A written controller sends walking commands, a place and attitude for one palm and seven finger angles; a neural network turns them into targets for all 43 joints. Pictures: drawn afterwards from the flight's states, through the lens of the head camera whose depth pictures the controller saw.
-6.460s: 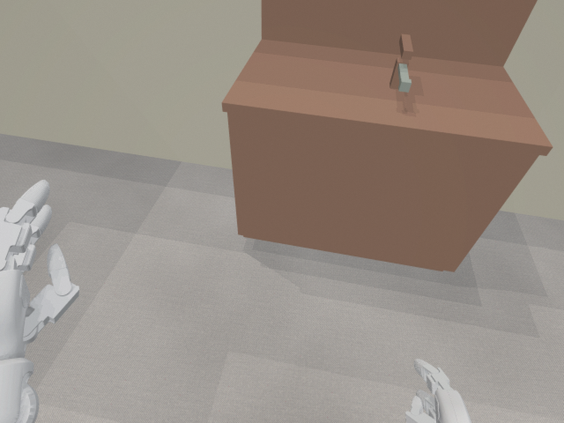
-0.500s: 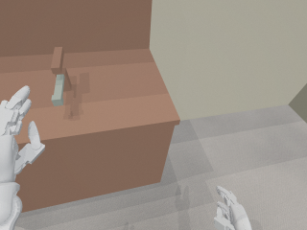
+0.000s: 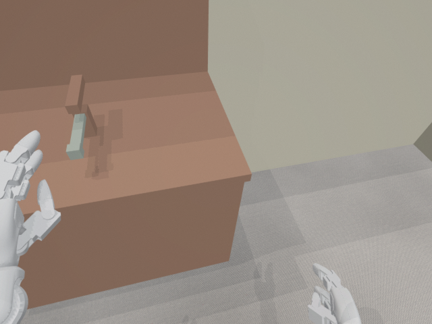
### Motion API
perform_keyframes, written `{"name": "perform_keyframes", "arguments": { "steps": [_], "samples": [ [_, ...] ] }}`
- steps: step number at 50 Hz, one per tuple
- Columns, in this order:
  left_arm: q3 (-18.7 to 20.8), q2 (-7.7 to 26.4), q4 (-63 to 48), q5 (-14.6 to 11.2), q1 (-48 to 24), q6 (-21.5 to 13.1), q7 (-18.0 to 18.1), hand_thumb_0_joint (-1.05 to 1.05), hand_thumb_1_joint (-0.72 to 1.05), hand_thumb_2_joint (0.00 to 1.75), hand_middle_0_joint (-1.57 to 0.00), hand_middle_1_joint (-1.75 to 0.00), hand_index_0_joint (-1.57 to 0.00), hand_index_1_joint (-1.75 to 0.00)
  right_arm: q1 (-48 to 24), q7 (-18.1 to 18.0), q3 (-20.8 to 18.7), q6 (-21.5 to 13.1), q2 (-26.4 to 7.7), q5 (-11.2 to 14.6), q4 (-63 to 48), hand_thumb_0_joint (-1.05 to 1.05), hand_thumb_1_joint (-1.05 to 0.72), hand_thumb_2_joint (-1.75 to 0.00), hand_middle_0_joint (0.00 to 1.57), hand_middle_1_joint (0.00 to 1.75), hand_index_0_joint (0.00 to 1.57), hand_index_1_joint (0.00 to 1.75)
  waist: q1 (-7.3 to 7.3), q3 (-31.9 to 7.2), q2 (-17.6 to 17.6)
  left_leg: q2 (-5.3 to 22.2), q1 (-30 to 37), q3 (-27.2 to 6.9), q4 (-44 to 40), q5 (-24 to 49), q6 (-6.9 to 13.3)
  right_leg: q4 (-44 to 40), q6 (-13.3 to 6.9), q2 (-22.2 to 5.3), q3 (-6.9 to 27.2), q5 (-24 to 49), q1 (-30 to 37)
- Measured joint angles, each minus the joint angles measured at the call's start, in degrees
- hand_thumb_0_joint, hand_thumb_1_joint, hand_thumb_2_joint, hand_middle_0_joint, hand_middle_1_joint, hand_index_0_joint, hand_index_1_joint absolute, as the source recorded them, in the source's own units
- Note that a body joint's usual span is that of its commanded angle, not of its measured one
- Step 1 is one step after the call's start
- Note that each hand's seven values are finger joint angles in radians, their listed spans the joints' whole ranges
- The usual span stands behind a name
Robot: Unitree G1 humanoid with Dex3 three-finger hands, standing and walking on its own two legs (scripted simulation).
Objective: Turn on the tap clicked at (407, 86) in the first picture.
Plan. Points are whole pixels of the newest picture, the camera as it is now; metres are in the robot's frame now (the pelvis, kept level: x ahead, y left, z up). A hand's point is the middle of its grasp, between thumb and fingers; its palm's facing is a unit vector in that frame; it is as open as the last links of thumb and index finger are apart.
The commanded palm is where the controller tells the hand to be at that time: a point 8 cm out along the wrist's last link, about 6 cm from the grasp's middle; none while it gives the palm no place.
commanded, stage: look again from close up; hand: left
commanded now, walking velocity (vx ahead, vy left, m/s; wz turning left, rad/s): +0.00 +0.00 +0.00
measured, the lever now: (75, 151) +0.44 +0.37 +0.03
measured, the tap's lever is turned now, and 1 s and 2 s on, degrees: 0 0 0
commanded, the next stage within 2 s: shuffle to correct the standing spot in 0.24 s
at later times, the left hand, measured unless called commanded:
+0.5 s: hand (63, 221) +0.21 +0.24 +0.15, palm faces +0.37 -0.85 -0.37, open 7.4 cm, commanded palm +0.16 +0.27 +0.17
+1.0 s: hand (59, 186) +0.26 +0.27 +0.15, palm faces +0.39 -0.84 -0.38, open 7.4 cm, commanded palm +0.21 +0.31 +0.17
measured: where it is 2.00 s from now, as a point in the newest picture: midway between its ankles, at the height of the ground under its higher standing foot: outside the picture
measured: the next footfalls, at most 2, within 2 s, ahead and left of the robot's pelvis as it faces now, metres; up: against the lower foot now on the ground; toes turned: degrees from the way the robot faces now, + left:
right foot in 1.28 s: +0.21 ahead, -0.03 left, +0.00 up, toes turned -5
left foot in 1.58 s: +0.19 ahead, +0.21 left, +0.00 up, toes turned +0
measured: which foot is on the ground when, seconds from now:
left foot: down 0.00-1.00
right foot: down 0.00-1.00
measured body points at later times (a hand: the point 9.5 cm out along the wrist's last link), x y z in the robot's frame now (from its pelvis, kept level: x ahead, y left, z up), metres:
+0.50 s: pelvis +0.00 -0.01 +0.00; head +0.00 +0.00 +0.45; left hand +0.18 +0.28 +0.17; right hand +0.17 -0.24 -0.08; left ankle +0.00 +0.08 -0.75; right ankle +0.02 -0.12 -0.75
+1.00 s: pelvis +0.05 +0.03 -0.03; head +0.06 +0.04 +0.42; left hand +0.24 +0.31 +0.17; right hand +0.22 -0.21 -0.11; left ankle +0.00 +0.08 -0.75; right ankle +0.02 -0.12 -0.75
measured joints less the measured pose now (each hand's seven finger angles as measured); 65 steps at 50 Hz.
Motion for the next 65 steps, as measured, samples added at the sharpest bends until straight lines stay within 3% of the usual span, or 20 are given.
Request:
{"name": "perform_keyframes", "arguments": {
  "steps": [19, 29, 42, 45, 48, 49, 50, 52, 55, 57, 59, 62, 64, 65],
  "samples": [
    [-0.2, 0.2, 0.7, -0.3, 1.1, 0.5, 0.1, 0.01, 0.89, 0.89, -0.21, -0.3, -0.21, -0.31, 1.3, -0.4, -0.7, 0.8, -0.8, 0.2, 0.3, 0.01, -0.9, -0.9, 0.21, 0.3, 0.2, 0.3, -0.82, -0.4, 0.7, 0.7, -0.4, -0.7, -1.3, 1.3, -0.7, -2.8, -0.7, 0.7, -0.7, 1.9, 0.4],
    [-0.7, -0.2, 0.9, -0.1, 2.0, 0.3, 0.5, 0.01, 0.89, 0.89, -0.21, -0.3, -0.21, -0.31, 2.0, -0.4, -1.5, 0.5, -1.5, -0.2, 1.0, 0.01, -0.9, -0.9, 0.21, 0.3, 0.2, 0.3, -1.24, -2.1, 1.1, 0.8, -2.6, -0.6, 4.3, -2.5, -0.1, 2.3, -0.6, 0.9, -0.7, -1.6, -1.6],
    [2.1, 1.7, -1.7, -0.3, 1.3, -1.5, 0.9, 0.01, 0.89, 0.89, -0.21, -0.3, -0.21, -0.31, 1.6, 0.4, -1.7, 0.5, -0.9, 0.5, 0.5, 0.01, -0.9, -0.9, 0.2, 0.3, 0.2, 0.3, -1.98, -1.0, -0.1, -1.8, -3.2, 0.7, 13.0, -10.0, 1.7, 16.3, 0.7, -1.5, 0.4, -11.9, -4.7],
    [2.0, 1.7, -2.6, -0.3, 0.9, -2.0, 0.8, 0.01, 0.89, 0.89, -0.21, -0.3, -0.21, -0.31, 1.1, 0.9, -1.7, 0.9, -0.7, 0.8, 0.5, 0.01, -0.9, -0.9, 0.2, 0.3, 0.2, 0.3, -2.2, -0.6, 0.8, -1.4, -4.8, 0.3, 16.6, -11.6, 1.2, 17.4, 0.9, -1.2, -0.3, -12.9, -4.9],
    [2.1, 1.8, -3.8, -0.2, 0.9, -2.9, 0.8, 0.01, 0.89, 0.89, -0.21, -0.3, -0.21, -0.31, 0.5, 1.5, -1.8, 1.6, -0.6, 1.0, 0.8, 0.01, -0.9, -0.9, 0.21, 0.3, 0.2, 0.3, -1.8, 0.1, -0.1, -1.6, -6.7, 1.8, 20.9, -11.4, -0.6, 19.1, 1.1, -2.0, 0.2, -14.3, -5.4],
    [2.5, 1.7, -4.4, -0.2, 1.4, -3.1, 0.9, 0.01, 0.89, 0.89, -0.21, -0.3, -0.21, -0.31, 0.4, 1.7, -1.7, 1.9, -0.7, 1.0, 0.8, 0.01, -0.9, -0.9, 0.21, 0.3, 0.2, 0.3, -1.56, 0.1, -0.4, -1.8, -6.0, 2.6, 20.1, -12.1, -0.7, 19.9, 1.3, -2.2, 0.7, -14.8, -5.8],
    [2.9, 1.7, -4.9, -0.3, 1.9, -3.1, 0.9, 0.01, 0.89, 0.89, -0.21, -0.3, -0.21, -0.31, 0.4, 1.7, -1.7, 2.1, -0.9, 1.0, 0.6, 0.01, -0.9, -0.9, 0.21, 0.3, 0.2, 0.3, -1.42, -0.2, -0.5, -2.0, -4.8, 3.1, 17.9, -13.8, 0.4, 21.0, 1.5, -2.3, 1.2, -15.4, -6.5],
    [3.9, 1.6, -5.1, -0.4, 2.0, -2.9, 1.2, 0.01, 0.89, 0.89, -0.21, -0.3, -0.21, -0.31, -0.2, 1.4, -1.9, 2.3, -0.4, 1.1, 0.6, 0.01, -0.9, -0.9, 0.21, 0.3, 0.2, 0.3, -1.26, 0.5, -1.2, -2.9, -3.6, 4.3, 16.2, -14.7, 4.1, 27.5, 0.7, -2.8, 1.6, -16.4, -9.4],
    [4.2, 1.7, -4.6, -0.1, 1.8, -1.9, 1.5, 0.01, 0.89, 0.89, -0.21, -0.3, -0.21, -0.31, -0.1, 1.8, -1.9, 1.7, 0.9, 0.3, 0.7, 0.01, -0.9, -0.9, 0.2, 0.3, 0.2, 0.3, -1.71, 1.8, -1.5, -3.4, -0.4, 5.3, 12.6, -12.5, 4.0, 43.6, -0.7, -2.1, -0.1, -18.5, -15.5],
    [3.6, 1.6, -4.8, 0.0, 2.2, -1.3, 1.6, 0.01, 0.89, 0.89, -0.21, -0.3, -0.21, -0.31, 0.9, 2.2, -1.7, 1.3, 1.5, 0.2, 0.5, 0.01, -0.9, -0.9, 0.2, 0.3, 0.2, 0.3, -2.5, 1.7, -1.1, -3.3, 1.6, 4.9, 9.5, -11.5, 3.9, 47.0, -1.1, -1.7, -2.9, -16.8, -18.8],
    [3.1, 1.7, -5.7, 0.1, 2.9, -1.1, 1.5, 0.01, 0.89, 0.89, -0.21, -0.3, -0.21, -0.31, 1.9, 2.1, -1.4, 1.0, 1.7, 0.3, 0.4, 0.01, -0.9, -0.9, 0.2, 0.3, 0.2, 0.3, -3.11, 1.6, -0.5, -3.1, 3.2, 4.5, 6.7, -10.5, 3.8, 42.9, -1.3, -1.5, -6.2, -13.7, -20.4],
    [3.0, 2.8, -7.1, -0.1, 4.4, -1.4, 1.1, 0.01, 0.89, 0.89, -0.21, -0.3, -0.21, -0.31, 3.3, 1.6, -1.1, 0.8, 1.3, 0.2, 0.0, 0.01, -0.9, -0.9, 0.21, 0.3, 0.2, 0.3, -3.68, 1.9, 0.7, -2.8, 4.2, 3.9, 6.2, -10.9, 3.6, 29.3, -2.0, -1.2, -10.4, -7.0, -18.8],
    [3.6, 4.7, -7.6, -0.5, 4.9, -1.5, 0.8, 0.01, 0.89, 0.89, -0.21, -0.3, -0.21, -0.31, 4.0, 1.1, -1.1, 1.1, 0.9, 0.3, -0.3, 0.01, -0.9, -0.9, 0.21, 0.3, 0.2, 0.3, -4.22, 2.5, 1.1, -2.7, 2.4, 3.4, 12.3, -13.1, 2.0, 18.4, -3.4, -1.0, -12.0, -0.4, -14.4],
    [4.2, 6.0, -7.8, -0.6, 4.4, -1.6, 0.6, 0.01, 0.89, 0.89, -0.21, -0.3, -0.21, -0.31, 4.1, 1.0, -1.3, 1.3, 0.7, 0.5, -0.2, 0.01, -0.9, -0.9, 0.21, 0.3, 0.2, 0.3, -4.44, 2.7, 0.7, -2.9, -0.9, 3.4, 19.6, -13.8, 0.3, 15.9, -5.0, -1.1, -11.7, -2.0, -12.4]
  ]
}}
